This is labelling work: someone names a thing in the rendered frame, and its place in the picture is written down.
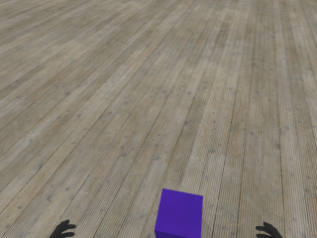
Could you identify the right robot hand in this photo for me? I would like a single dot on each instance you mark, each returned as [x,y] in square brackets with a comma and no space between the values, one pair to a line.
[269,229]

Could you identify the left robot hand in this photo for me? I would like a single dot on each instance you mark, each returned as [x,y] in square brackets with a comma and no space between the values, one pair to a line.
[57,233]

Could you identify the carton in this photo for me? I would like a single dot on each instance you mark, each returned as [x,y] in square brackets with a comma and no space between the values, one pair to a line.
[179,215]

